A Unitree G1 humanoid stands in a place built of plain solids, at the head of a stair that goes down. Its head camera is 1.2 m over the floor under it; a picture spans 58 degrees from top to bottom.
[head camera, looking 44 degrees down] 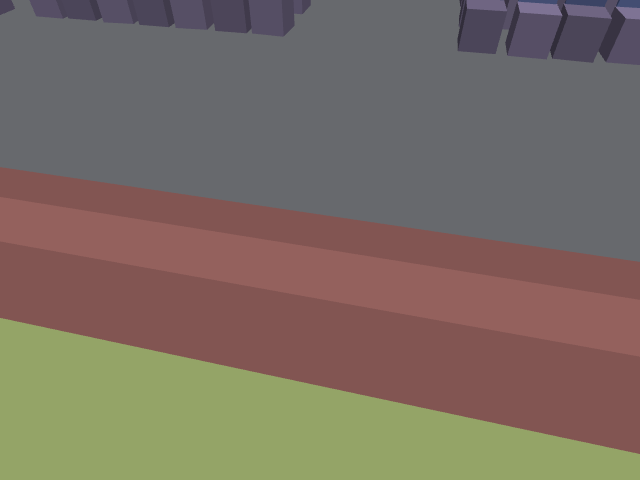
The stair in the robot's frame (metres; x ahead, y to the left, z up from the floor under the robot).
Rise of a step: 0.17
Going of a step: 0.45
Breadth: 7.41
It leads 13 degrees to the right of straight ahead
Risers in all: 4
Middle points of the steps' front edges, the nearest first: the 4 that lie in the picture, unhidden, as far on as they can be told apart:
0.64 0.08 0.00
1.08 -0.02 -0.17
1.52 -0.12 -0.35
1.96 -0.22 -0.52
